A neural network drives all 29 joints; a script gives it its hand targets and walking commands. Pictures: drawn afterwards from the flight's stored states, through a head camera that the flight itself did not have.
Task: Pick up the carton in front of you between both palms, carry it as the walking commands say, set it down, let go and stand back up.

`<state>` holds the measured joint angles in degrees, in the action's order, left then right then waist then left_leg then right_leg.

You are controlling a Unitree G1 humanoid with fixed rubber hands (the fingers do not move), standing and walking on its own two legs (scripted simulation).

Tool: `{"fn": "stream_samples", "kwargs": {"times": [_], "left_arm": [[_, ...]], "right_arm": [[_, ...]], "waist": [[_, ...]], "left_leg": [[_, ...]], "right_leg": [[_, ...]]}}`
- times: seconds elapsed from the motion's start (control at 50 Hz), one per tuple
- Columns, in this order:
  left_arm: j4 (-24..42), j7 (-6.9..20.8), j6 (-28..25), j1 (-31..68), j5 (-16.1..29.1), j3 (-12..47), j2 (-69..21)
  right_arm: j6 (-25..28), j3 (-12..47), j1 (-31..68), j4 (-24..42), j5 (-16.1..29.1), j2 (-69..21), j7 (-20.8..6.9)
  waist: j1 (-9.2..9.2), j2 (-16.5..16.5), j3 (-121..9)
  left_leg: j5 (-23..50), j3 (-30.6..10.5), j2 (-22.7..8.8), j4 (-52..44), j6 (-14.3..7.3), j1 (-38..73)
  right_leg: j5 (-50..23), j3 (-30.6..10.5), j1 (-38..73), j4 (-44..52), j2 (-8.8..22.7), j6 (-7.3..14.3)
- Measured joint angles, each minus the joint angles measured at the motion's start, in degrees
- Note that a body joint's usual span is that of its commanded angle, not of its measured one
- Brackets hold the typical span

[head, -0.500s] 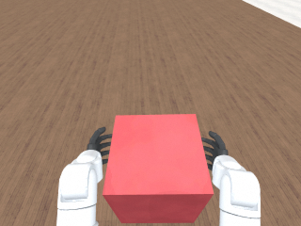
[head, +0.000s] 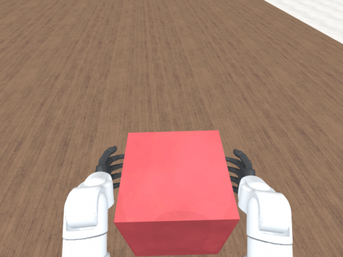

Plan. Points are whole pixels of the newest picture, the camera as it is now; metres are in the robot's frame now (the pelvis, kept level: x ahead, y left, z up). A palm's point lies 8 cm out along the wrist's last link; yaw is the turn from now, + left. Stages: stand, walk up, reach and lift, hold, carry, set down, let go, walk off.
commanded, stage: carry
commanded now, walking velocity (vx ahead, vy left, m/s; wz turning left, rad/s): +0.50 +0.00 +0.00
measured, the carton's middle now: (175, 196) +0.28 +0.00 +0.01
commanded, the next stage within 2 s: hold in 2.00 s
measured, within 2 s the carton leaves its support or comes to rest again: neither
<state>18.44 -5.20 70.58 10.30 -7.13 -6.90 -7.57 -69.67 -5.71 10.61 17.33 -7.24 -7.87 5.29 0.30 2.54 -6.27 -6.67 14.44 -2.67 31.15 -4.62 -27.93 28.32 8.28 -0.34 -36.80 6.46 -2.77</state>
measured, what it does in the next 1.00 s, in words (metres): walks ahead: right foot, then left foot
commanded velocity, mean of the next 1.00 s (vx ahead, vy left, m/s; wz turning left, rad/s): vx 0.03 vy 0.00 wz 0.00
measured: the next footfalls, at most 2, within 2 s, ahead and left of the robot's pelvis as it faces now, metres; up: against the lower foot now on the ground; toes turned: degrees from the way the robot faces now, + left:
right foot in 0.40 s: +0.39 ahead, -0.09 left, +0.00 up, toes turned +9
left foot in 0.56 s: +0.27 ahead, +0.12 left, +0.00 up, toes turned +3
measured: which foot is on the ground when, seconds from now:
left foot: down 0.00-0.40, up 0.42-0.54, down 0.56-1.00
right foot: up 0.00-0.38, down 0.40-1.00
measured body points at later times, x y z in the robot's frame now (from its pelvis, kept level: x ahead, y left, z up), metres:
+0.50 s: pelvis +0.27 -0.01 +0.02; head +0.28 -0.03 +0.47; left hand +0.55 +0.14 +0.10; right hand +0.56 -0.16 +0.09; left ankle +0.15 +0.09 -0.70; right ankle +0.35 -0.09 -0.72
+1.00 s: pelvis +0.35 +0.00 +0.01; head +0.34 +0.01 +0.46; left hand +0.62 +0.17 +0.09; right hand +0.63 -0.14 +0.09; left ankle +0.24 +0.11 -0.71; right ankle +0.35 -0.09 -0.72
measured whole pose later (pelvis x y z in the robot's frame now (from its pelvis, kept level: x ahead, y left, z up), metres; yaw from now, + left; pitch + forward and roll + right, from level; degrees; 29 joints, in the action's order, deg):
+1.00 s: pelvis +0.35 +0.00 +0.01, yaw +2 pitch +4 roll -1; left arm 16.9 -5.2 69.4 10.3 -7.4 -6.3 -7.8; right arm -69.2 -6.4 10.3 16.9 -7.4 -7.8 5.2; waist -0.2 -0.5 -7.0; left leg -24.0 6.7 -3.2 30.1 1.3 -8.6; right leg 16.1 11.8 -19.9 -32.8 3.4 1.4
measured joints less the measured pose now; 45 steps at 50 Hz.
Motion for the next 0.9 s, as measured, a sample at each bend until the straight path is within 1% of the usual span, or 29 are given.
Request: {"fn": "stream_samples", "kwargs": {"times": [0.02, 0.04, 0.06, 0.08, 0.1, 0.12, 0.16, 0.24, 0.32, 0.38, 0.4, 0.42, 0.44, 0.46, 0.48, 0.5, 0.52, 0.54, 0.56, 0.58, 0.6, 0.72, 0.82, 0.9], "left_arm": [[-0.7, 0.0, -0.1, -0.1, -0.1, -0.5, 0.0], [-1.3, 0.0, -0.1, -0.3, -0.3, -0.8, -0.2], [-1.7, -0.1, -0.3, -0.6, -0.4, -0.6, -0.2], [-2.0, -0.1, -0.4, -0.8, -0.5, -0.3, -0.1], [-2.2, -0.1, -0.6, -1.0, -0.5, 0.0, -0.1], [-2.2, -0.1, -0.9, -1.2, -0.5, 0.4, -0.1], [-2.0, -0.1, -1.8, -1.4, -0.5, 1.1, 0.0], [-0.4, -0.1, -3.4, -2.0, -0.4, 2.2, 0.0], [2.8, -0.3, -3.3, -2.7, 0.1, 2.4, 0.1], [4.9, -0.5, -2.3, -2.3, 0.6, 2.1, 0.1], [5.0, -0.5, -2.0, -1.9, 0.6, 2.0, 0.0], [4.4, -0.4, -2.0, -1.3, 0.5, 2.0, -0.1], [3.3, -0.4, -2.0, -0.4, 0.4, 1.8, -0.2], [2.1, -0.3, -2.0, 0.5, 0.4, 1.6, -0.3], [1.0, -0.2, -1.9, 1.1, 0.3, 1.4, -0.4], [0.2, -0.2, -1.7, 1.3, 0.3, 1.2, -0.5], [-0.4, -0.2, -1.6, 1.4, 0.2, 1.1, -0.5], [-0.7, -0.2, -1.4, 1.3, 0.2, 1.0, -0.5], [-0.8, -0.2, -1.3, 1.2, 0.2, 0.9, -0.5], [-0.7, -0.1, -1.2, 1.0, 0.2, 0.8, -0.4], [-0.4, -0.1, -1.2, 0.8, 0.3, 0.8, -0.4], [-0.8, -0.1, -1.3, 0.7, 0.2, 0.4, -0.4], [-2.2, 0.0, -1.2, 0.4, -0.2, 0.2, -0.3], [-1.9, 0.0, -0.9, 0.1, -0.3, 0.4, -0.2]], "right_arm": [[0.3, 0.0, 0.4, -1.5, 0.0, -0.1, 0.0], [0.5, 0.0, 0.5, -2.6, 0.0, -0.1, 0.0], [0.7, 0.0, 0.3, -3.1, 0.0, -0.1, 0.0], [0.9, 0.1, -0.3, -3.2, 0.1, 0.0, 0.0], [1.1, 0.1, -0.8, -3.0, 0.2, 0.1, 0.0], [1.5, 0.1, -1.4, -2.6, 0.3, 0.2, 0.0], [2.3, 0.1, -2.4, -1.5, 0.5, 0.3, 0.0], [3.7, 0.2, -3.5, 0.7, 0.9, 0.4, -0.1], [3.6, 0.7, -3.4, 3.3, 1.1, 0.4, -0.1], [2.5, 1.0, -2.9, 5.1, 1.0, 0.3, -0.1], [2.1, 0.8, -2.5, 5.5, 0.9, 0.3, -0.1], [1.8, 0.2, -1.8, 5.3, 0.8, 0.3, -0.1], [1.3, -0.5, -1.0, 4.9, 0.7, 0.2, -0.2], [0.9, -1.1, -0.4, 4.4, 0.6, 0.1, -0.2], [0.6, -1.5, -0.1, 3.9, 0.3, 0.1, -0.2], [0.3, -1.7, 0.0, 3.4, 0.2, 0.1, -0.2], [0.0, -1.6, 0.0, 2.9, 0.0, 0.1, -0.1], [-0.2, -1.6, 0.0, 2.5, -0.1, 0.1, -0.1], [-0.3, -1.5, 0.1, 2.3, -0.2, 0.0, -0.1], [-0.4, -1.3, 0.2, 2.2, -0.3, 0.0, -0.1], [-0.5, -1.1, 0.1, 2.2, -0.3, 0.0, -0.1], [-0.3, -0.9, 0.5, 1.2, -0.4, -0.1, -0.1], [0.1, -0.9, 0.3, -0.9, -0.3, 0.0, -0.1], [0.1, -0.7, -0.1, -0.7, -0.2, 0.0, -0.1]], "waist": [[0.15, 0.0, 0.6], [0.21, -0.2, 1.4], [0.26, -0.5, 2.1], [0.29, -0.7, 2.7], [0.33, -0.9, 3.2], [0.39, -1.1, 3.6], [0.51, -1.5, 4.2], [0.24, -1.8, 4.4], [-0.43, -1.7, 4.2], [-0.64, -1.8, 3.5], [-0.63, -1.9, 3.1], [-0.79, -3.2, 2.7], [-0.84, -4.4, 2.8], [-0.86, -5.2, 2.9], [-0.85, -5.4, 3.0], [-0.83, -5.4, 3.1], [-0.80, -5.2, 3.3], [-0.77, -5.0, 3.5], [-0.73, -4.9, 3.7], [-0.84, -4.8, 3.8], [-0.79, -4.9, 3.6], [-0.59, -3.9, 0.3], [-0.59, -3.3, -1.2], [-0.56, -3.0, -1.0]], "left_leg": [[-1.5, 0.3, -0.1, 0.8, -0.7, 0.6], [-2.0, 0.5, -0.3, 0.1, -0.8, 1.8], [-2.1, 0.6, -0.4, -1.4, -0.5, 3.3], [-2.2, 0.6, -0.2, -3.2, -0.4, 5.0], [-2.2, 0.6, -0.1, -5.1, -0.2, 6.7], [-2.2, 0.4, 0.1, -7.1, 0.0, 8.4], [-2.3, -0.1, 0.3, -10.3, 0.3, 11.6], [-4.1, -1.2, 0.3, -13.8, 1.2, 17.0], [-8.2, -1.6, 0.3, -14.0, 2.9, 22.2], [-13.6, -2.1, 0.2, -10.0, 4.5, 25.0], [-16.1, -2.5, 0.0, -7.3, 5.1, 25.3], [-18.3, -3.0, -1.1, -3.3, 5.7, 24.4], [-18.9, -4.3, -2.0, 1.1, 6.3, 22.7], [-20.5, -6.0, -2.1, 4.9, 6.7, 20.8], [-22.3, -7.5, -1.9, 6.9, 6.9, 19.2], [-23.7, -8.3, -1.5, 6.8, 6.8, 18.0], [-24.0, -8.7, -1.3, 5.0, 6.7, 17.3], [-22.5, -8.9, -1.1, 2.1, 6.6, 16.9], [-19.4, -8.8, -1.2, -1.2, 6.6, 16.8], [-13.9, -8.5, -1.4, -3.1, 6.5, 17.2], [-10.8, -8.4, -1.7, -4.4, 6.6, 17.8], [-15.5, -8.1, -1.7, -3.4, 6.5, 19.2], [-16.2, -8.0, -1.2, -1.5, 6.5, 19.0], [-16.6, -7.9, -0.9, -1.2, 6.3, 19.3]], "right_leg": [[-0.9, -2.5, -5.0, -10.5, -0.7, 0.4], [-1.8, -4.0, -10.0, -19.1, -1.6, 1.2], [-3.2, -4.7, -14.4, -25.2, -2.2, 2.0], [-5.2, -4.7, -18.3, -28.3, -2.3, 2.7], [-7.3, -4.5, -21.7, -29.2, -2.1, 3.1], [-8.9, -4.1, -24.5, -28.5, -1.9, 3.3], [-11.1, -3.6, -28.9, -24.1, -1.4, 3.2], [-15.2, -2.5, -33.0, -10.7, -1.3, 2.2], [-23.0, -0.3, -31.9, 1.5, -2.3, 2.0], [-31.2, 2.4, -26.9, 10.7, -3.6, 2.0], [-31.8, 3.2, -24.5, 12.9, -3.8, 3.1], [-28.0, 3.8, -23.5, 12.4, -4.6, 5.0], [-24.7, 4.3, -23.2, 11.3, -5.1, 6.4], [-22.6, 4.7, -23.0, 10.6, -5.4, 7.3], [-21.8, 4.9, -22.5, 10.6, -5.4, 7.5], [-22.0, 4.9, -21.9, 11.1, -5.2, 6.7], [-21.8, 4.9, -21.1, 11.8, -5.0, 6.7], [-21.4, 4.8, -20.4, 12.3, -4.9, 6.8], [-21.0, 4.7, -19.8, 12.5, -4.9, 6.9], [-20.5, 4.5, -19.2, 12.5, -5.0, 6.8], [-19.9, 4.5, -18.7, 12.2, -5.2, 6.6], [-15.5, 4.2, -18.8, 8.3, -4.7, 5.6], [-13.8, 3.9, -19.7, 4.9, -3.8, 4.9], [-13.1, 3.7, -19.6, 4.1, -3.4, 4.4]]}}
